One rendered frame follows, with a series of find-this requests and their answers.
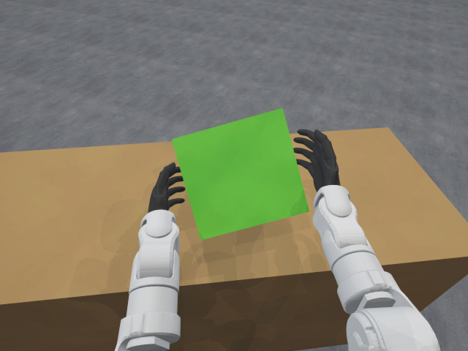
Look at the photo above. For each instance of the left robot forearm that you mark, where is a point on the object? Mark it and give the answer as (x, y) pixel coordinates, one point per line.
(152, 323)

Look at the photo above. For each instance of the left robot hand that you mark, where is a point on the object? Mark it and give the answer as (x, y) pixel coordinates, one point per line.
(160, 193)

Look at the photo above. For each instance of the right robot forearm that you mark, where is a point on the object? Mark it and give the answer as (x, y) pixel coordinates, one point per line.
(362, 282)

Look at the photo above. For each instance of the carton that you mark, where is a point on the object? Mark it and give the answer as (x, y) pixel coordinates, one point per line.
(241, 174)

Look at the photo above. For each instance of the pedestal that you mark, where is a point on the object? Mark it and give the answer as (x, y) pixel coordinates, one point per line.
(69, 224)

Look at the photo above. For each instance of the right robot upper arm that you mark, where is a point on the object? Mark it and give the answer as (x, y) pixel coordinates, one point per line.
(399, 328)

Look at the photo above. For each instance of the right robot hand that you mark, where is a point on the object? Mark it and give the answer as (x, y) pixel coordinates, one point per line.
(323, 166)

